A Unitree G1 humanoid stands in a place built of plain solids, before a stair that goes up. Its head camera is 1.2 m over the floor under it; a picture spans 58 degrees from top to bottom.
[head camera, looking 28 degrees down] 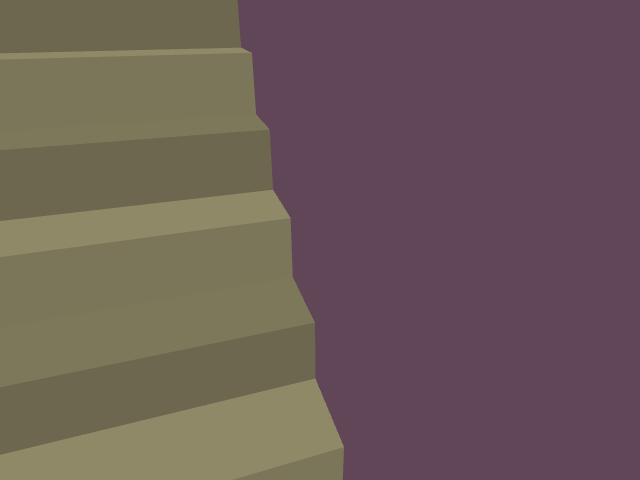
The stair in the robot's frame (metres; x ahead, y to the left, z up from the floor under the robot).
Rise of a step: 0.21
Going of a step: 0.25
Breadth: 0.89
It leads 18 degrees to the left of straight ahead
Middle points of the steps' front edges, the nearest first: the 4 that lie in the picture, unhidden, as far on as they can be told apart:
0.82 0.44 0.43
1.06 0.51 0.64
1.29 0.59 0.85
1.52 0.67 1.07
